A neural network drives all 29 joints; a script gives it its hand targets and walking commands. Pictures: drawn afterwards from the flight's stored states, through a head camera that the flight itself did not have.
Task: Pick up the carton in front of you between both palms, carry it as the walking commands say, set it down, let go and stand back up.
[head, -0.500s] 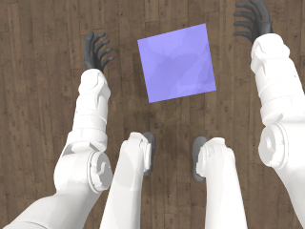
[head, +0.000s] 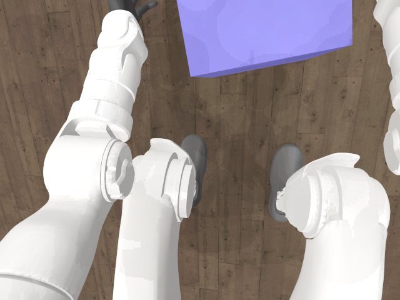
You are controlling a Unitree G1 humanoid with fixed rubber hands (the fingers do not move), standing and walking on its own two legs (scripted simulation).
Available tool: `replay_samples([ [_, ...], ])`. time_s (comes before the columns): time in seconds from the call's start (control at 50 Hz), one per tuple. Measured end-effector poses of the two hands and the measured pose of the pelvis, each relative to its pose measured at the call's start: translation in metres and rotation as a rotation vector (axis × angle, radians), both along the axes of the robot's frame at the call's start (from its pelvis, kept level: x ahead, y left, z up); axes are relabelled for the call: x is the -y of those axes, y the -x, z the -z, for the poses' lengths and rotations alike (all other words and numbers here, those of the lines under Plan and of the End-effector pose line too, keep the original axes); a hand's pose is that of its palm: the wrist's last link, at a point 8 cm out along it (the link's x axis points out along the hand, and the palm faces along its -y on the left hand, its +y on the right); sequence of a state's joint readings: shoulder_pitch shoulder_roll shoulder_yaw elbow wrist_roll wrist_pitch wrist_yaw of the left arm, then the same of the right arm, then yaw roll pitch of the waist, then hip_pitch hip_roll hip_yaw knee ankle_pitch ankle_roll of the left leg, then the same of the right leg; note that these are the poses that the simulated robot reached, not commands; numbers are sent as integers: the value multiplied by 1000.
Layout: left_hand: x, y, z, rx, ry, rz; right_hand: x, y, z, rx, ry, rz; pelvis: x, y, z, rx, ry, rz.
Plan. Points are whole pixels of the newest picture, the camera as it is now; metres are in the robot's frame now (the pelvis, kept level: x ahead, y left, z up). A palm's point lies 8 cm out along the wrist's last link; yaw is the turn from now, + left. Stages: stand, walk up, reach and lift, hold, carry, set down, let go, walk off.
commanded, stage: reach and lift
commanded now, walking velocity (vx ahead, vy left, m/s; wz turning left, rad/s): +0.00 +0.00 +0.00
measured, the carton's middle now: (253, 6) +0.54 -0.02 -0.26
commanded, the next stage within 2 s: none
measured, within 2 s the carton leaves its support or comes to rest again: leaves its support in 0.82 s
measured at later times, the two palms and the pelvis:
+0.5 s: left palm (135, 9) +0.52 +0.16 -0.18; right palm out of the picture +0.56 -0.17 -0.18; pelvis +0.01 +0.00 -0.01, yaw +1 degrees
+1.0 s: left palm out of the picture +0.54 +0.14 -0.13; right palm out of the picture +0.55 -0.16 -0.15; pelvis +0.01 +0.00 -0.01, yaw -2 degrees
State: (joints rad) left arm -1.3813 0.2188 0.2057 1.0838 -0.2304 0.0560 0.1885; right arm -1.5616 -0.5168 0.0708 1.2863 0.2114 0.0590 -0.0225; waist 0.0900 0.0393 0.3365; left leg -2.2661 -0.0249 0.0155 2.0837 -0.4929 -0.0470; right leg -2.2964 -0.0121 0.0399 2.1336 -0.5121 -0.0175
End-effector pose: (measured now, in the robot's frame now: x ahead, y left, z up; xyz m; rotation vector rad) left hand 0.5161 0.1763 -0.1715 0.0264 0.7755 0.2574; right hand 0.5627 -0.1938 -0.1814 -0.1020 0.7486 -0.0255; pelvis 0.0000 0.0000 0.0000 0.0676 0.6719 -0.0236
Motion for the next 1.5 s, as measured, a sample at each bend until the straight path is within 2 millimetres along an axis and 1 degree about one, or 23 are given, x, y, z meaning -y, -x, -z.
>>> replay_samples([
  [0.08, -5, -7, 11, 11, -1, -5, -4, -1, 19, 11, -3, -10, 0, -2, 10, 21, 0, -9],
  [0.14, -6, -10, 15, 11, -6, -4, -8, -4, 24, 29, -12, -19, 0, -4, 14, 31, 1, -9],
  [0.24, 0, -13, 12, 24, 10, -6, -14, -8, 16, 47, -12, -33, 0, -9, 15, 28, 3, -14],
  [0.36, 7, -7, 8, 14, 23, -2, -16, -5, 5, 24, -5, -33, 0, -11, 10, 12, 5, -12],
  [0.46, 10, -4, 5, 16, 24, 10, -21, -2, 3, 15, -9, -40, 0, -8, 7, 8, 5, -12],
  [0.5, 15, -5, 4, 21, 29, 25, -26, -2, 3, 17, -17, -50, 0, -7, 6, 10, 5, -13],
  [0.58, 35, -13, 1, 32, 53, 59, -31, -3, 0, 22, -20, -53, 0, -4, 5, 15, 6, -12],
  [0.6, 36, -14, 1, 31, 48, 43, -31, -3, 0, 15, -14, -53, 0, -4, 5, 16, 5, -10],
  [0.68, 38, -16, 0, 25, 41, 16, -30, -5, 0, -2, -4, -56, 1, -3, 6, 14, 0, -1],
  [0.8, 37, -23, -3, 11, 41, 30, -30, -8, -1, -17, -4, -63, 2, -5, 16, 12, -5, 11],
  [0.86, 36, -27, -10, 25, 50, 20, -31, -6, 0, -10, -3, -63, 4, -8, 20, 8, -4, 10],
  [0.92, 34, -28, -22, 57, 49, 6, -34, -1, -4, -2, -9, -53, 5, -10, 21, -1, -3, 15],
  [0.98, 35, -23, -39, 95, 49, -29, -39, 6, -20, 23, -34, -47, 3, -12, 17, -10, 6, 20],
  [1.02, 37, -17, -53, 118, 64, -31, -36, 12, -38, 43, -43, -27, 0, -13, 12, -17, 13, 24],
  [1.06, 42, -10, -69, 135, 78, -27, -31, 18, -61, 58, -51, -2, -2, -13, 5, -24, 18, 29],
  [1.16, 52, 4, -115, 136, 105, -10, -19, 35, -119, 56, -57, 46, -6, -11, -22, -41, 23, 48],
  [1.26, 51, 14, -157, 112, 93, 1, -21, 45, -163, 32, -51, 53, -8, -8, -52, -57, 19, 61],
  [1.36, 44, 18, -190, 116, 82, 8, -28, 50, -196, 37, -51, 53, -9, -7, -77, -72, 21, 58],
  [1.5, 45, 21, -225, 125, 81, 32, -27, 61, -228, 49, -52, 83, -11, -13, -107, -78, 34, 46],
])
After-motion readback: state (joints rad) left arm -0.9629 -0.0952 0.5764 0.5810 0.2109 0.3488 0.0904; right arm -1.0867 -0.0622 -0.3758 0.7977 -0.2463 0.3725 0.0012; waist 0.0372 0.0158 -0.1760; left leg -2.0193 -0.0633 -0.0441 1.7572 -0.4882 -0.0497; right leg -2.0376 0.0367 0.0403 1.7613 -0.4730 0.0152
